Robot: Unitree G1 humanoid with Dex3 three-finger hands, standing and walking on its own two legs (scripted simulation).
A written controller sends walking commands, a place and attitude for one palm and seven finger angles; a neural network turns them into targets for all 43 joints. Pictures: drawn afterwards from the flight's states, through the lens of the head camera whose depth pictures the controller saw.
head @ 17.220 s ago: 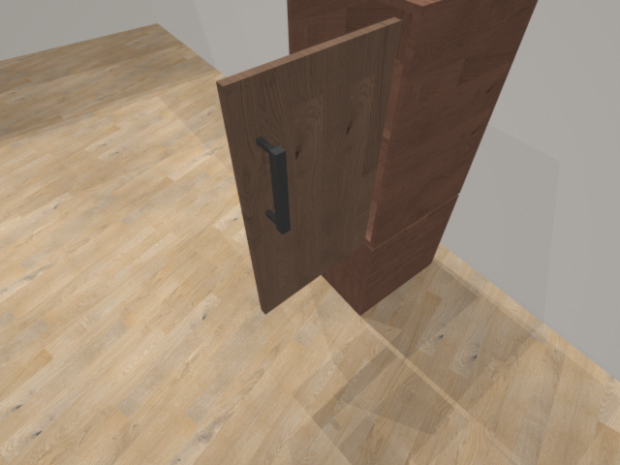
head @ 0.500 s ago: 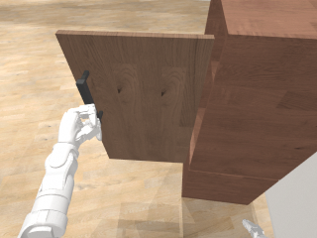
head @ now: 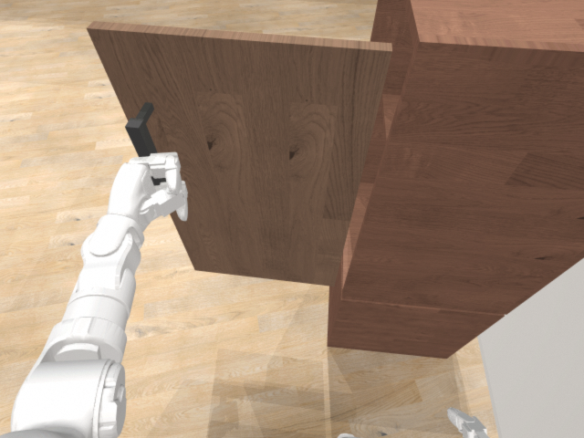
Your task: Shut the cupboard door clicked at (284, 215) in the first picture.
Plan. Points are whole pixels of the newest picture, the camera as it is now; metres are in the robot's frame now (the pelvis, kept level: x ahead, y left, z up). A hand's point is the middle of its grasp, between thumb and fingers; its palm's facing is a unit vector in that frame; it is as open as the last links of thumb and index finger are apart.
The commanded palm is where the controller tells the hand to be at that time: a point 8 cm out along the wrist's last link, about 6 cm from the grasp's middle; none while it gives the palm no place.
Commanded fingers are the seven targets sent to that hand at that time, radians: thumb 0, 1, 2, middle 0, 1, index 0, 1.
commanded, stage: push the door shut along its arc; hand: left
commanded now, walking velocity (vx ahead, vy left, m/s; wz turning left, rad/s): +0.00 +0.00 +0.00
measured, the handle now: (159, 161) +0.49 +0.20 +0.09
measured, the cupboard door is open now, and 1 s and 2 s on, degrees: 89 72 51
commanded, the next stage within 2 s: pull the fist back off the door in 1.52 s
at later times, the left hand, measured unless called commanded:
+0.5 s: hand (199, 166) +0.47 +0.13 +0.09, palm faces -0.26 -0.96 -0.01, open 3.1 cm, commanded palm +0.47 +0.18 +0.09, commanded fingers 0.00 0.90 0.90 -1.30 -1.50 -1.30 -1.50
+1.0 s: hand (228, 143) +0.52 +0.10 +0.09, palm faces -0.38 -0.93 -0.01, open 3.0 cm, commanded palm +0.53 +0.14 +0.09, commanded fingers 0.00 0.90 0.90 -1.30 -1.50 -1.30 -1.50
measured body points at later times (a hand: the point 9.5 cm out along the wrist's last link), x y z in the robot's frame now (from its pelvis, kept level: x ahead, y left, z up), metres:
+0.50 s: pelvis +0.00 +0.01 -0.01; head +0.08 +0.01 +0.43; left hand +0.48 +0.19 +0.10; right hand +0.02 -0.27 -0.12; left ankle -0.02 +0.09 -0.72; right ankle +0.02 -0.10 -0.72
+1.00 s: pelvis +0.01 +0.01 -0.02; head +0.13 +0.01 +0.42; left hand +0.54 +0.15 +0.10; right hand -0.02 -0.26 -0.13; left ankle -0.02 +0.09 -0.72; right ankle +0.02 -0.10 -0.72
